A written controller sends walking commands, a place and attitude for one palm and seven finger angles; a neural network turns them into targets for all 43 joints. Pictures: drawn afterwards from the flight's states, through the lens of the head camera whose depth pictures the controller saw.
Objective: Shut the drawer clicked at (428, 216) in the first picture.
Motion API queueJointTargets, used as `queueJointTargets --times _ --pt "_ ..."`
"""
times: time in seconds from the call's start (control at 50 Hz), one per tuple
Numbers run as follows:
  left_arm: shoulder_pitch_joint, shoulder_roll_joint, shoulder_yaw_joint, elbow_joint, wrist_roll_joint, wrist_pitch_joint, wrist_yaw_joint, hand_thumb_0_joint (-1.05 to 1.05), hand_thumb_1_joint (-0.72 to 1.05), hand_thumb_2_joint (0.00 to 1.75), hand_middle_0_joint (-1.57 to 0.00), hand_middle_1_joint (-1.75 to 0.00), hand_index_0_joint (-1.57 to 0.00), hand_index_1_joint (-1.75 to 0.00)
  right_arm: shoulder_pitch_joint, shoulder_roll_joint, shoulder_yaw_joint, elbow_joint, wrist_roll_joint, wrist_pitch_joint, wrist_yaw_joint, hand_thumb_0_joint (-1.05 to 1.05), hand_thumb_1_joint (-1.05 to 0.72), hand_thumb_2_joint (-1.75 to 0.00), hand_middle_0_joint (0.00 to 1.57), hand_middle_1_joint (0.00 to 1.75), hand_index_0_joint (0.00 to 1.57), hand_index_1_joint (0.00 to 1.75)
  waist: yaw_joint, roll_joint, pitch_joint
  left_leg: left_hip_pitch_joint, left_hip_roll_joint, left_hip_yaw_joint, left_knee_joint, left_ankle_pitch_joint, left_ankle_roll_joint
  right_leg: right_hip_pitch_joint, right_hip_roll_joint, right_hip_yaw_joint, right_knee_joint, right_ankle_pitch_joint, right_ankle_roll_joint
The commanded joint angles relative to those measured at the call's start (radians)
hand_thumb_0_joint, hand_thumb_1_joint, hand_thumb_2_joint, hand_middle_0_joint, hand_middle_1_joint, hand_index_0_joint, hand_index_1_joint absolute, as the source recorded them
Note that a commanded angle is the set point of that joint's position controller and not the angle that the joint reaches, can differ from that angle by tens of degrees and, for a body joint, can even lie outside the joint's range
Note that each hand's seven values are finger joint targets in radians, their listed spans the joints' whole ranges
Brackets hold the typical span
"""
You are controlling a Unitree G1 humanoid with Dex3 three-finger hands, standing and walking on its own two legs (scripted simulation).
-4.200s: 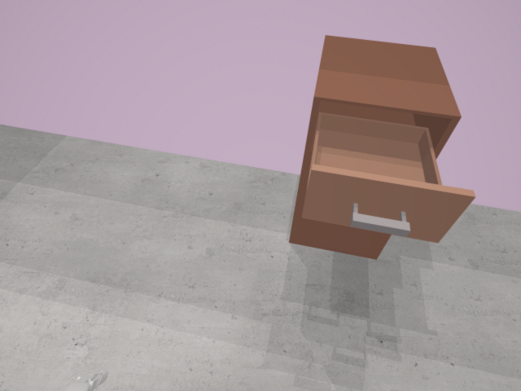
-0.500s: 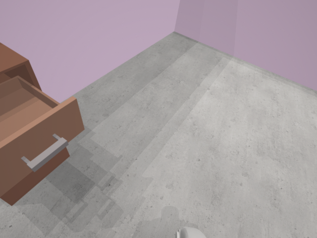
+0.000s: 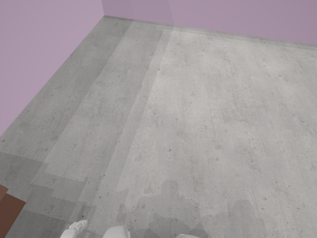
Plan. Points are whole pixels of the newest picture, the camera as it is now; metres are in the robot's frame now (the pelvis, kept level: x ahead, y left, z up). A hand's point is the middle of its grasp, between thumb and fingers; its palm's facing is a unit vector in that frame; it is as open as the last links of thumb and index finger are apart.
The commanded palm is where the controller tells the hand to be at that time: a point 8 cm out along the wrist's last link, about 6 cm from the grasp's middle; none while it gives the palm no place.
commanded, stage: walk to a spot facing it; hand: left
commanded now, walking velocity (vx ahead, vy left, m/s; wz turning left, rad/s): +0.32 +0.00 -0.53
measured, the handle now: out of the picture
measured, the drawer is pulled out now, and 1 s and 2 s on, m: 0.29 0.29 0.29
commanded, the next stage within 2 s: turn to face it in 0.90 s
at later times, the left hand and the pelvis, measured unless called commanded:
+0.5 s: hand (73, 220) +0.18 +0.26 -0.17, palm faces -0.15 -0.97 -0.18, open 7.4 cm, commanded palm none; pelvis +0.17 +0.06 +0.01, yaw -19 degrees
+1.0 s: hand (143, 138) +0.45 +0.07 -0.13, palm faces -0.60 -0.75 -0.28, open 7.4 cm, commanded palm none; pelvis +0.20 +0.01 +0.00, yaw -36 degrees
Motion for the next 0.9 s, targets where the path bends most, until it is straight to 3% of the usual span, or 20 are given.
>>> queueJointTargets --times 0.0,0.06,0.16,0.26,0.3,0.32,0.34,0.36,0.38,0.4,0.42,0.46,0.48,0.54,0.66,0.78,0.82,0.84,0.86,0.88 --pt "0.096 0.159 0.037 -0.028 0.018 -0.029 0.017 0.00 0.90 0.90 -0.20 -0.30 -0.20 -0.30 0.018 -0.093 -0.023 -0.101 -0.011 -0.024 0.003 0.00 -0.90 -0.90 0.20 0.30 0.20 0.30 -0.004 -0.010 -0.086 -0.111 0.021 -0.049 -0.093 0.087 -0.023 0.011 -0.285 0.335 -0.360 0.182 -0.096" --pt "0.149 0.152 0.038 -0.013 0.014 -0.037 0.007 0.00 0.90 0.90 -0.20 -0.30 -0.20 -0.30 -0.054 -0.102 -0.023 -0.135 -0.013 -0.026 0.010 0.00 -0.90 -0.90 0.20 0.30 0.20 0.30 0.018 -0.084 -0.097 -0.170 0.004 -0.051 -0.184 0.151 -0.038 0.066 -0.238 0.332 -0.354 0.200 -0.090" --pt "0.233 0.151 0.038 -0.006 0.016 -0.040 0.010 0.00 0.90 0.90 -0.20 -0.30 -0.20 -0.30 -0.228 -0.108 -0.017 -0.210 -0.010 -0.043 0.017 0.00 -0.90 -0.90 0.20 0.30 0.20 0.30 0.073 -0.130 -0.117 -0.245 -0.030 -0.051 -0.378 0.150 -0.050 0.226 -0.237 0.383 -0.301 0.353 -0.092" --pt "0.279 0.162 0.043 -0.004 0.019 -0.029 0.018 0.00 0.90 0.90 -0.20 -0.30 -0.20 -0.30 -0.340 -0.101 -0.009 -0.256 0.001 -0.056 0.016 0.00 -0.90 -0.90 0.20 0.30 0.20 0.30 0.109 -0.124 -0.127 -0.133 -0.099 -0.030 -0.579 0.086 -0.035 0.267 -0.243 0.457 -0.229 0.517 -0.081" --pt "0.261 0.172 0.048 -0.009 0.018 -0.022 0.021 0.00 0.90 0.90 -0.20 -0.30 -0.20 -0.30 -0.320 -0.110 -0.011 -0.256 0.006 -0.059 0.011 0.00 -0.90 -0.90 0.20 0.30 0.20 0.30 0.091 -0.142 -0.128 -0.040 -0.119 -0.024 -0.672 0.079 -0.025 0.245 -0.240 0.473 -0.184 0.549 -0.067" --pt "0.244 0.172 0.048 -0.011 0.016 -0.019 0.022 0.00 0.90 0.90 -0.20 -0.30 -0.20 -0.30 -0.277 -0.122 -0.014 -0.240 0.007 -0.060 0.004 0.00 -0.90 -0.90 0.20 0.30 0.20 0.30 0.064 -0.132 -0.148 0.053 -0.134 -0.018 -0.756 0.115 -0.020 0.222 -0.216 0.466 -0.125 0.597 -0.046" --pt "0.208 0.172 0.049 -0.018 0.010 -0.017 0.024 0.00 0.90 0.90 -0.20 -0.30 -0.20 -0.30 -0.163 -0.149 -0.021 -0.206 0.005 -0.063 -0.009 0.00 -0.90 -0.90 0.20 0.30 0.20 0.30 0.005 -0.121 -0.187 0.250 -0.122 -0.021 -0.877 0.230 -0.007 0.125 -0.175 0.428 -0.010 0.584 -0.004" --pt "0.213 0.130 0.044 -0.031 -0.005 -0.016 0.021 0.00 0.90 0.90 -0.20 -0.30 -0.20 -0.30 -0.033 -0.231 -0.037 -0.170 -0.006 -0.069 -0.021 0.00 -0.90 -0.90 0.20 0.30 0.20 0.30 -0.044 0.010 -0.279 0.514 0.052 -0.168 -0.920 0.388 0.040 -0.046 -0.076 0.348 0.178 0.342 0.051" --pt "0.241 0.079 0.032 -0.040 -0.014 -0.019 0.011 0.00 0.90 0.90 -0.20 -0.30 -0.20 -0.30 0.070 -0.324 -0.056 -0.150 -0.006 -0.068 -0.020 0.00 -0.90 -0.90 0.20 0.30 0.20 0.30 -0.059 0.281 -0.363 0.689 0.372 -0.447 -0.894 0.706 0.154 -0.262 0.010 0.188 0.501 -0.321 0.114" --pt "0.247 0.116 0.038 -0.027 -0.001 -0.014 0.015 0.00 0.90 0.90 -0.20 -0.30 -0.20 -0.30 0.066 -0.297 -0.037 -0.154 -0.002 -0.054 -0.020 0.00 -0.90 -0.90 0.20 0.30 0.20 0.30 -0.055 0.182 -0.312 0.570 0.406 -0.445 -0.913 0.757 0.220 -0.272 -0.047 0.200 0.650 -0.359 0.124" --pt "0.266 0.130 0.047 -0.011 0.010 -0.001 0.014 0.00 0.90 0.90 -0.20 -0.30 -0.20 -0.30 -0.031 -0.230 -0.020 -0.176 -0.001 -0.051 -0.016 0.00 -0.90 -0.90 0.20 0.30 0.20 0.30 -0.002 0.110 -0.232 0.429 0.345 -0.310 -0.954 0.613 0.198 -0.264 -0.087 0.190 0.677 -0.298 0.137" --pt "0.215 0.102 0.049 -0.015 0.021 0.023 -0.006 0.00 0.90 0.90 -0.20 -0.30 -0.20 -0.30 -0.134 -0.173 -0.001 -0.193 -0.001 -0.054 -0.021 0.00 -0.90 -0.90 0.20 0.30 0.20 0.30 0.031 0.180 -0.092 0.241 0.254 -0.200 -1.010 0.502 0.155 -0.265 -0.116 0.157 0.709 -0.189 0.152" --pt "0.209 0.094 0.047 -0.013 0.022 0.033 -0.015 0.00 0.90 0.90 -0.20 -0.30 -0.20 -0.30 -0.143 -0.151 0.006 -0.183 0.001 -0.055 -0.023 0.00 -0.90 -0.90 0.20 0.30 0.20 0.30 0.042 0.200 -0.061 0.200 0.218 -0.119 -1.005 0.575 0.134 -0.248 -0.134 0.139 0.697 -0.145 0.158" --pt "0.237 0.057 0.043 -0.010 0.016 0.062 -0.016 0.00 0.90 0.90 -0.20 -0.30 -0.20 -0.30 -0.106 -0.152 0.000 -0.159 0.001 -0.055 -0.028 0.00 -0.90 -0.90 0.20 0.30 0.20 0.30 0.058 0.211 -0.121 0.230 0.187 0.009 -0.979 0.649 0.131 -0.225 -0.129 0.115 0.679 -0.085 0.167" --pt "0.085 0.032 0.037 -0.062 0.021 0.080 -0.022 0.00 0.90 0.90 -0.20 -0.30 -0.20 -0.30 -0.026 -0.170 -0.024 -0.128 -0.005 -0.043 -0.025 0.00 -0.90 -0.90 0.20 0.30 0.20 0.30 0.014 0.180 -0.107 0.302 0.205 0.074 -0.982 0.619 0.150 -0.263 -0.157 0.066 0.478 -0.047 0.182" --pt "-0.041 0.040 0.021 -0.107 0.022 0.062 -0.022 0.00 0.90 0.90 -0.20 -0.30 -0.20 -0.30 0.026 -0.222 -0.048 -0.100 -0.014 -0.027 -0.012 0.00 -0.90 -0.90 0.20 0.30 0.20 0.30 -0.027 0.219 -0.113 0.341 0.235 0.131 -0.896 0.679 0.140 -0.134 -0.122 0.000 0.161 -0.100 0.151" --pt "-0.019 0.055 0.022 -0.108 0.020 0.051 -0.019 0.00 0.90 0.90 -0.20 -0.30 -0.20 -0.30 0.016 -0.239 -0.053 -0.101 -0.013 -0.023 -0.009 0.00 -0.90 -0.90 0.20 0.30 0.20 0.30 -0.005 0.216 -0.137 0.347 0.240 0.156 -0.820 0.700 0.111 -0.050 -0.105 -0.008 0.047 -0.068 0.131" --pt "0.031 0.080 0.025 -0.095 0.021 0.041 -0.016 0.00 0.90 0.90 -0.20 -0.30 -0.20 -0.30 0.021 -0.239 -0.053 -0.104 -0.008 -0.021 -0.006 0.00 -0.90 -0.90 0.20 0.30 0.20 0.30 0.027 0.172 -0.172 0.310 0.222 0.185 -0.709 0.705 0.072 0.069 -0.092 -0.014 -0.060 0.019 0.116" --pt "0.125 0.145 0.036 -0.069 0.025 0.025 -0.009 0.00 0.90 0.90 -0.20 -0.30 -0.20 -0.30 0.031 -0.225 -0.049 -0.117 0.002 -0.020 0.003 0.00 -0.90 -0.90 0.20 0.30 0.20 0.30 0.078 0.051 -0.241 0.165 0.196 0.210 -0.516 0.584 0.018 0.296 -0.155 0.073 -0.171 0.192 0.081" --pt "0.214 0.279 0.061 -0.050 0.028 0.011 0.009 0.00 0.90 0.90 -0.20 -0.30 -0.20 -0.30 0.015 -0.140 -0.024 -0.165 0.006 -0.013 0.012 0.00 -0.90 -0.90 0.20 0.30 0.20 0.30 0.113 -0.267 -0.280 -0.142 0.036 0.211 -0.260 -0.135 -0.046 0.467 -0.434 0.460 -0.216 0.598 -0.027"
